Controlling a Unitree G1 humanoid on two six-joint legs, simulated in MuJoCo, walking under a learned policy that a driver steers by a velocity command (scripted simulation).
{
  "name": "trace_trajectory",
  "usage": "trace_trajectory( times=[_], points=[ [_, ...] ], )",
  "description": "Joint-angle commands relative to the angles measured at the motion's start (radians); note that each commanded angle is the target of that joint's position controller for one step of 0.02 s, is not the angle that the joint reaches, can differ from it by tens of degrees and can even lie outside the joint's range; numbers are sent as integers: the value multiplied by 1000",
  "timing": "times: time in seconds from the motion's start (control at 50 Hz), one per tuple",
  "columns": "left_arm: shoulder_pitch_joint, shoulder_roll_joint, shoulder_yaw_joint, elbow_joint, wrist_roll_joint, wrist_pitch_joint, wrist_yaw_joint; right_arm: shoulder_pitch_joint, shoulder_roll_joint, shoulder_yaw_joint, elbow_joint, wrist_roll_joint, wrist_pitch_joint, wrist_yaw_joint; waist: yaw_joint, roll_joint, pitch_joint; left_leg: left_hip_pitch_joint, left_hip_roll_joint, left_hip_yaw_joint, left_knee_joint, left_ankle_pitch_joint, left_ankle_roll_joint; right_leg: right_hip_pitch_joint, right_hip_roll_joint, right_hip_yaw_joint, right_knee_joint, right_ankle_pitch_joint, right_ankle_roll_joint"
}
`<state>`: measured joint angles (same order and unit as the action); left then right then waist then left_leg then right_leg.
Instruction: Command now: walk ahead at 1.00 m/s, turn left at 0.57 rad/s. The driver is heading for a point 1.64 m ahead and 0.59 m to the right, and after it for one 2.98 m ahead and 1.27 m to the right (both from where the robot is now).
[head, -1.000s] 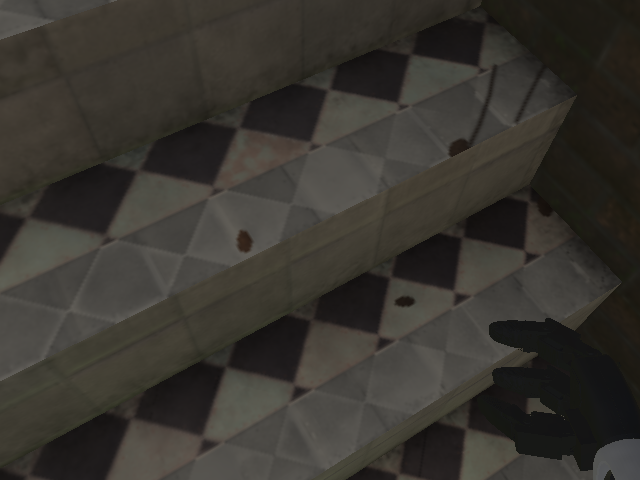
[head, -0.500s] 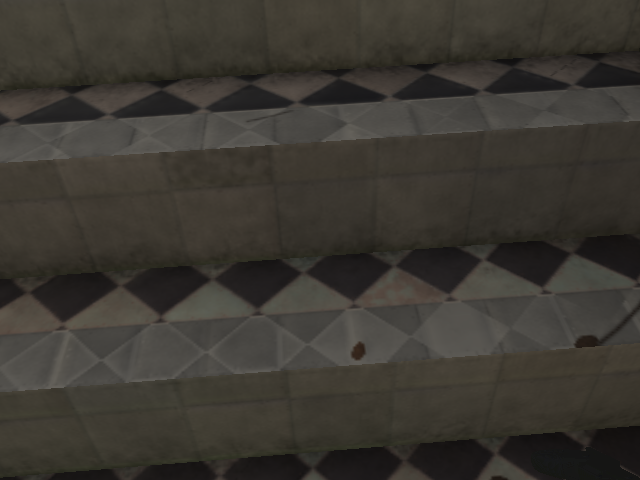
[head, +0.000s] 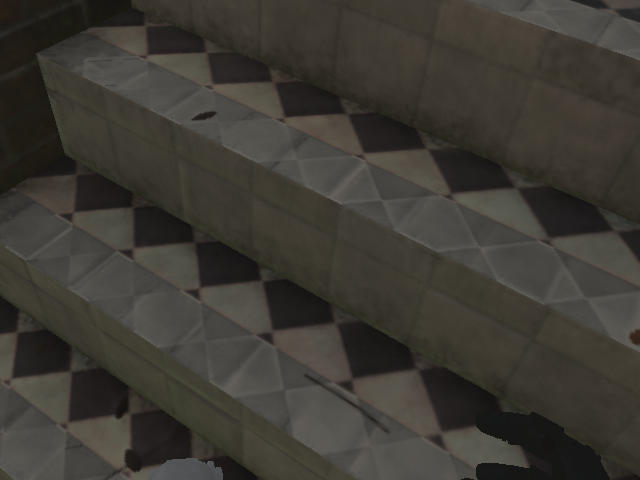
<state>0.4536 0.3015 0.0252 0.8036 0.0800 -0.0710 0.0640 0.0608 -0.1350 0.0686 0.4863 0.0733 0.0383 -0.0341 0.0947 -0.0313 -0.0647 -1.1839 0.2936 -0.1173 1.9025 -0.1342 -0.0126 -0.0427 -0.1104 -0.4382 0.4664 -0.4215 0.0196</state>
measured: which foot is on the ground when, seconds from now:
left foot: up 0.00-0.16, down 0.18-0.54, up 0.56-0.80, down 0.82-1.00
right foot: down 0.00-0.18, up 0.20-0.58, down 0.60-0.84, up 0.86-1.00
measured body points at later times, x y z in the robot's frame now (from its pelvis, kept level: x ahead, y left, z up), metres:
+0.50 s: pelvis +0.14 +0.16 +0.03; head +0.18 +0.20 +0.48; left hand +0.50 +0.13 +0.07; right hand -0.09 -0.04 -0.07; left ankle +0.10 +0.29 -0.72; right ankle +0.03 +0.08 -0.49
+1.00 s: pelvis +0.13 +0.19 +0.13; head +0.12 +0.22 +0.58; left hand +0.46 +0.25 +0.07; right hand +0.07 -0.07 +0.04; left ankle +0.22 +0.25 -0.51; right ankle +0.03 +0.14 -0.36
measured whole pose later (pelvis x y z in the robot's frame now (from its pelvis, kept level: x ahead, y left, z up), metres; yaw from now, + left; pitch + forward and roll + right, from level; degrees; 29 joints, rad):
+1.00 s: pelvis +0.13 +0.19 +0.13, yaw -42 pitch +1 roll +1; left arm 0.10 0.29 0.05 0.62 -0.02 0.02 -0.05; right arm 0.31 -0.20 0.02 0.67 -0.08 -0.06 -0.05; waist 0.02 -0.05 -0.09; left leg -0.59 0.13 0.19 1.19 -0.86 0.02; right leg -0.79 0.06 0.01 1.86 -0.02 -0.04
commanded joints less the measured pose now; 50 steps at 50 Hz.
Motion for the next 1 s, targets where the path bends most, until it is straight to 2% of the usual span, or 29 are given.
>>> trace_trajectory(
  times=[0.02,0.1,0.12,0.16,0.18,0.2,0.22,0.24,0.3,0.34,0.4,0.48,0.54,0.56,0.58,0.6,0.62,0.64,0.68,0.7,0.72,0.76,0.8,0.82,0.84,0.86,0.88,0.94,1.0],
  points=[
    [-88,96,25,-60,-23,9,-17,-223,2,-12,-87,-4,-41,24,-29,57,175,81,-41,102,-370,25,50,-38,-278,275,-427,208,-228],
    [-54,147,25,23,-57,33,-17,-170,-74,-50,-70,-43,-87,91,-117,-93,12,658,-213,236,-1004,-61,76,151,-229,234,-312,1206,-258],
    [-63,219,46,24,-64,62,-18,-57,-92,-73,-46,-39,-87,96,-186,-194,-37,715,-274,283,-1185,-321,80,247,-210,247,-167,1253,-256],
    [-263,174,31,-78,-96,59,-19,212,-227,-137,80,-71,-93,82,-315,-220,-51,1047,-237,145,-1604,133,107,88,-128,269,223,1185,-155],
    [-361,35,-3,-160,-83,23,-29,293,-292,-149,167,-94,-89,83,-297,-62,33,1285,-108,-14,-1533,779,41,-331,-23,301,657,542,-114],
    [-330,-155,-40,-196,-65,-30,-65,350,-365,-147,199,-139,-69,64,-179,298,-132,1637,28,-64,-1130,1794,16,-885,146,423,1328,-88,-78],
    [-219,-156,-29,-150,-109,-83,-77,467,-377,-170,229,-186,-70,66,-231,311,-402,1697,175,-172,-1135,1732,124,-1076,185,636,1834,-66,-76],
    [-376,-157,-28,-211,-141,-93,-93,553,-296,-153,285,-182,-73,92,-273,227,-396,1744,147,-233,-1215,1126,174,-1268,168,629,1990,-46,-72],
    [-554,-309,-124,-357,-136,-44,-149,323,-129,-97,385,-159,-110,76,-133,210,-97,1432,100,-97,-1430,455,172,-1455,52,550,2057,-70,-94],
    [-557,-258,-118,-374,-75,-50,-144,502,-109,-92,479,-179,-160,55,-221,186,-200,1636,47,-197,-1452,758,178,-1360,84,437,1960,28,-67],
    [-654,-234,-117,-421,-83,-18,-146,586,-136,-107,514,-183,-163,-4,-215,113,-254,1748,108,-213,-1520,838,161,-1281,98,493,1750,-41,-53],
    [-689,-170,-120,-448,-47,30,-182,247,-164,-94,417,-125,-151,-21,-44,115,-134,1183,1,203,-1595,1367,71,-596,124,345,978,51,-93],
    [-485,7,-50,-340,-64,102,-129,176,-369,-137,304,-92,-175,0,27,347,-155,1035,7,170,-1267,1792,143,-166,104,398,299,215,-139],
    [-375,56,-13,-281,-55,110,-124,107,-375,-145,228,-61,-167,9,90,262,-182,1008,-57,187,-1024,1573,131,-36,72,435,-61,467,-189],
    [-448,16,-16,-200,-52,118,-125,140,-309,-142,165,-14,-146,8,-14,-8,-26,795,-232,225,-593,573,36,-9,23,436,-513,772,-253],
    [-581,-60,-62,-138,-34,125,-126,218,-219,-131,125,-25,-154,12,-179,-396,184,238,-374,243,138,-564,-41,67,-50,460,-460,896,-260],
    [-649,-29,-72,-104,-14,105,-115,208,-44,-83,65,-27,-183,23,-269,-471,203,-113,-452,137,743,-820,21,51,-113,437,-61,1577,-233],
    [-473,27,-20,-14,20,101,-96,218,-24,-60,32,8,-220,40,-210,-319,57,-424,-471,40,908,-819,32,289,-203,485,176,1763,-295],
    [-455,95,28,17,-46,120,-63,234,-61,-6,-40,-43,-245,82,-256,-78,-110,-581,-256,55,628,-634,11,418,-197,483,39,1180,-193],
    [-413,60,28,22,-50,130,-71,117,-45,24,-51,-79,-250,92,-189,24,-151,-507,-226,184,443,-599,6,404,-103,455,28,1132,-145],
    [-516,93,32,-1,-79,137,-80,46,-30,51,-108,-102,-236,78,-233,15,-135,-270,-192,201,96,-458,-2,71,-2,370,-132,778,-124],
    [-649,273,95,-119,-143,68,-52,106,-66,66,-159,-177,-165,38,-309,-81,-261,540,-192,253,-327,-477,-20,-411,-132,546,-494,874,-285],
    [-520,256,96,-65,-97,33,-79,286,-262,-64,-64,-142,-157,11,-357,-76,-410,798,-379,322,-446,-658,11,-166,-114,561,-197,1945,-319],
    [-544,231,84,-53,-105,24,-82,408,-270,-82,2,-157,-156,5,-407,-22,-437,833,-370,194,-611,-599,40,-75,-127,527,76,2100,-297],
    [-475,148,74,-83,-106,3,-90,517,-328,-108,36,-165,-159,-3,-381,203,-468,1076,-203,-288,-913,-806,162,-335,-76,583,415,1812,-272],
    [-549,50,38,-150,-79,-8,-123,620,-426,-137,81,-180,-152,-7,-381,589,-518,1235,-84,-692,-1285,-831,244,-552,148,650,728,641,-232],
    [-608,6,31,-187,-85,-17,-147,461,-345,-118,50,-160,-162,-14,-309,440,-429,1133,-21,-725,-1345,-638,248,-651,197,713,1082,385,-186],
    [-316,46,50,-227,-82,74,-137,-73,-3,-26,13,-134,-137,-25,62,118,-88,645,-5,-38,-1025,-238,101,-803,152,451,1515,271,-56],
    [57,112,71,-163,-108,137,-77,-267,-44,-9,9,-166,-114,-2,289,61,7,245,-35,280,-1050,-536,15,-495,194,294,1591,490,-8]
  ],
)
